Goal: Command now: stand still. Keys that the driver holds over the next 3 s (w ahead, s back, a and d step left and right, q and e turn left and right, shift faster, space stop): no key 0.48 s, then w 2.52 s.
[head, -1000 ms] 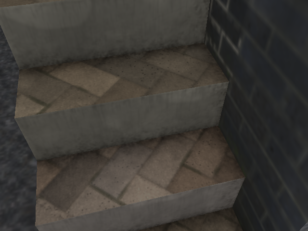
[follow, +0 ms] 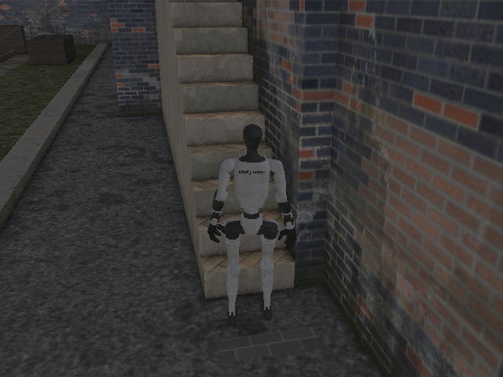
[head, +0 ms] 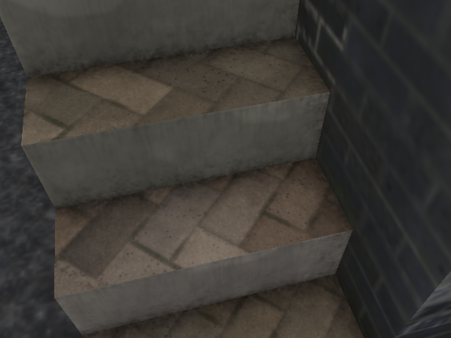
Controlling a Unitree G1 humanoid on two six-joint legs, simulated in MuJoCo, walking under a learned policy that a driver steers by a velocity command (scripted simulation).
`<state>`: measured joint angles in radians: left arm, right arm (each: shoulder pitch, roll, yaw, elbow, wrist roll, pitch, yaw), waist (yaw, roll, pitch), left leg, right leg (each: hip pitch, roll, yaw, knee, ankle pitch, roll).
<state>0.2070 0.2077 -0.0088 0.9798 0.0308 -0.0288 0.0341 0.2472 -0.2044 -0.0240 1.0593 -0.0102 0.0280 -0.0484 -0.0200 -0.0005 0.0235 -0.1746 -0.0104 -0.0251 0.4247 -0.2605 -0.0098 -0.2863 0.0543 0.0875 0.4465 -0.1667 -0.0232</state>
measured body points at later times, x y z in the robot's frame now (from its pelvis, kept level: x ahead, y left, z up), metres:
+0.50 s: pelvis +0.00 +0.00 +0.00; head +0.02 +0.00 +0.45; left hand +0.08 +0.24 -0.14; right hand +0.02 -0.24 -0.16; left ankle -0.02 +0.13 -0.74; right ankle +0.04 -0.10 -0.74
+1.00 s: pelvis +0.06 +0.01 -0.01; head +0.07 +0.01 +0.44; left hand +0.16 +0.24 -0.15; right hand +0.10 -0.23 -0.16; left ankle -0.02 +0.13 -0.74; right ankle +0.04 -0.10 -0.74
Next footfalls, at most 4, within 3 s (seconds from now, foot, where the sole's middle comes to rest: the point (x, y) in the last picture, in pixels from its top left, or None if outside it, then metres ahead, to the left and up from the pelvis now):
none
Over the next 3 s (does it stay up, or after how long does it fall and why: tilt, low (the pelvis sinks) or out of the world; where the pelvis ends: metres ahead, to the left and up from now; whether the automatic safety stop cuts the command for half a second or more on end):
stays up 0.05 0.07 0.00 its command is cut before an obstacle after 1.7 s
